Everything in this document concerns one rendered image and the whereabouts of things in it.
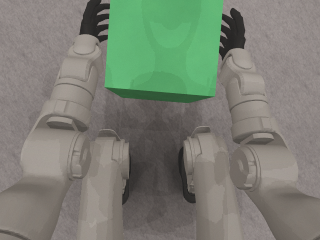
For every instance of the carton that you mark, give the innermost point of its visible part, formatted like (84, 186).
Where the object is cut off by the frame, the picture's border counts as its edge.
(163, 50)

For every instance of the right robot hand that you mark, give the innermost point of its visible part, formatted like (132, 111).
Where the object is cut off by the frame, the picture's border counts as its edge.
(235, 34)

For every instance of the robot left upper arm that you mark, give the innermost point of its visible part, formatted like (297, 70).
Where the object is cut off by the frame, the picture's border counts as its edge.
(52, 159)

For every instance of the right robot forearm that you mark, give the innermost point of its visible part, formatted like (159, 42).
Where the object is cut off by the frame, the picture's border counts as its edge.
(252, 122)

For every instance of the left robot foot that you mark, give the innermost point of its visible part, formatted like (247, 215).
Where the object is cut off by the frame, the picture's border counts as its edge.
(126, 190)

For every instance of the left robot forearm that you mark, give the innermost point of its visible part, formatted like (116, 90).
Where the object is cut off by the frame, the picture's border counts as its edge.
(74, 90)

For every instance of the robot foot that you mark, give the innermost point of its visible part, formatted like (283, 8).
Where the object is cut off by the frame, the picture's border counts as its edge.
(126, 190)
(189, 196)

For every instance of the robot right upper arm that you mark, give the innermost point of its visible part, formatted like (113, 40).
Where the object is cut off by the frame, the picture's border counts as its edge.
(268, 174)

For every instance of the right robot foot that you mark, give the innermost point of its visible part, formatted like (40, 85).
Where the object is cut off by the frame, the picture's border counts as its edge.
(189, 196)

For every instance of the left robot hand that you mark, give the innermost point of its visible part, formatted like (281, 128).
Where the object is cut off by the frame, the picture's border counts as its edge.
(89, 23)

